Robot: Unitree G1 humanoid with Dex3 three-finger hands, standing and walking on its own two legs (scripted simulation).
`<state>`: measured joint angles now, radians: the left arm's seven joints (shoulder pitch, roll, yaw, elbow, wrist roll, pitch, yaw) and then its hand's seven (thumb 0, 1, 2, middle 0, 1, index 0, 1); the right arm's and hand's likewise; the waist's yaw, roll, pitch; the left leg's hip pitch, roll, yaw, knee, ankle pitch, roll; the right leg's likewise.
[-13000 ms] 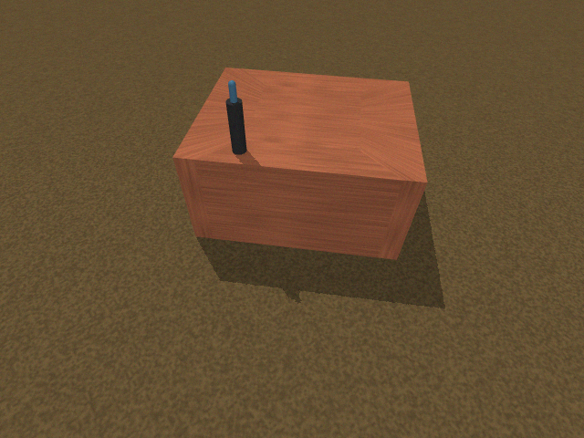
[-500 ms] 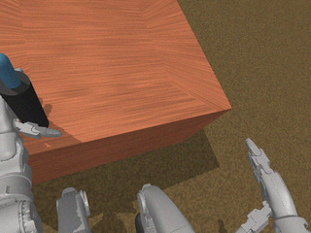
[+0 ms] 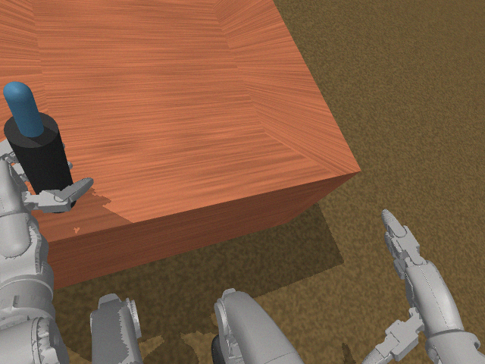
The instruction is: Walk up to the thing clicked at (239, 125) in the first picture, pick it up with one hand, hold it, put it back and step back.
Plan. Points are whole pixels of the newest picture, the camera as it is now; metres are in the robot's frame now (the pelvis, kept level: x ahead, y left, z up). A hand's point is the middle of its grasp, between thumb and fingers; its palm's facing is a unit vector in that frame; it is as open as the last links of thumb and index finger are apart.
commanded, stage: settle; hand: left
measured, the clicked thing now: (43, 157) +0.46 +0.20 +0.00
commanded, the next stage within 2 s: lift in 1.04 s
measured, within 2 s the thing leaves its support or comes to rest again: leaves its support in 0.14 s
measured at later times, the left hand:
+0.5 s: hand (31, 157) +0.46 +0.22 -0.01, palm faces +0.21 -0.98 +0.00, open 8.2 cm
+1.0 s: hand (28, 147) +0.46 +0.22 +0.02, palm faces +0.21 -0.98 +0.00, open 8.3 cm
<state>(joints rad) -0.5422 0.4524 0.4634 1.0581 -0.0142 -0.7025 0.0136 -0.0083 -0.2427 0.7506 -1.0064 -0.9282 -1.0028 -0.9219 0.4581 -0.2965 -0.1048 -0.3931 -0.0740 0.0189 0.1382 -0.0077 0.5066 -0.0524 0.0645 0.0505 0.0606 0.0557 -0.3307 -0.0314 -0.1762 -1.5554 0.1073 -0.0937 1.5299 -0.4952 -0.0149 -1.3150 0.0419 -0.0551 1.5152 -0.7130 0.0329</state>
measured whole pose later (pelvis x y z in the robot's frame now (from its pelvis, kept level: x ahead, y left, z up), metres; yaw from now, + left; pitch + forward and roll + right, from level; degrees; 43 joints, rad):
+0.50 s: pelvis +0.01 +0.00 +0.02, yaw +1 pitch +28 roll -7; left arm -0.56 0.44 0.44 1.03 -0.04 -0.63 -0.01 -0.01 -0.28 1.23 -0.88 -1.20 -0.87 -1.18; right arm 0.46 -0.27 -0.07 -0.30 -0.06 0.05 0.12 -0.01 0.52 -0.06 0.06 0.05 0.06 0.06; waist -0.29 -0.02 -0.18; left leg -1.46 0.10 -0.08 1.45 -0.48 -0.01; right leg -1.23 0.04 -0.05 1.43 -0.69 0.04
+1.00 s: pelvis +0.01 +0.00 +0.04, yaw +1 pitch +27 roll -6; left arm -0.56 0.43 0.43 1.03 -0.06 -0.63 -0.03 -0.01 -0.32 1.28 -0.88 -1.22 -0.87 -1.20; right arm 0.45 -0.27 -0.06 -0.25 -0.06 0.06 0.10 -0.01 0.52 -0.06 0.06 0.05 0.06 0.06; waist -0.27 -0.02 -0.17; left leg -1.39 0.11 -0.06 1.38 -0.47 -0.01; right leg -1.17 0.04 -0.03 1.37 -0.67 0.03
